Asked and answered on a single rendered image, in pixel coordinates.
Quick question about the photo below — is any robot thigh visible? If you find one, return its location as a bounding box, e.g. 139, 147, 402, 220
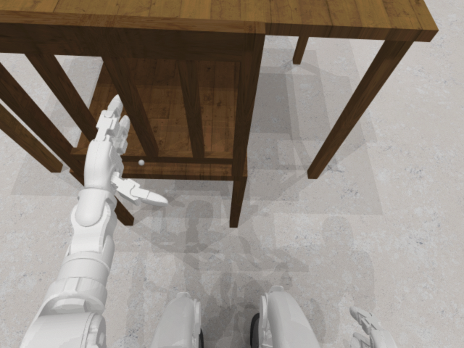
260, 291, 320, 348
149, 297, 201, 348

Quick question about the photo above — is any robot right hand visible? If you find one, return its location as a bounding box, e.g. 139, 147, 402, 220
349, 306, 398, 348

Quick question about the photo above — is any robot left thigh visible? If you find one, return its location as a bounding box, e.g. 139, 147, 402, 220
149, 297, 201, 348

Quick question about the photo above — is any robot left hand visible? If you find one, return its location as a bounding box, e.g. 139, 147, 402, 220
84, 95, 168, 207

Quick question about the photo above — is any left robot upper arm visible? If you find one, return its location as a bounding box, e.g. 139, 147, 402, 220
23, 312, 107, 348

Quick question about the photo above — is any robot left forearm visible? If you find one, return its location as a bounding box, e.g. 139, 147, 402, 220
19, 188, 117, 348

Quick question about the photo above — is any chair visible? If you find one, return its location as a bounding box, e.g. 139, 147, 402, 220
0, 10, 265, 228

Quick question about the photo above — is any robot right thigh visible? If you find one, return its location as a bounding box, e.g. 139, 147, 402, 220
260, 291, 320, 348

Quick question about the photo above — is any table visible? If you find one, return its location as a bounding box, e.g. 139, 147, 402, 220
0, 0, 439, 179

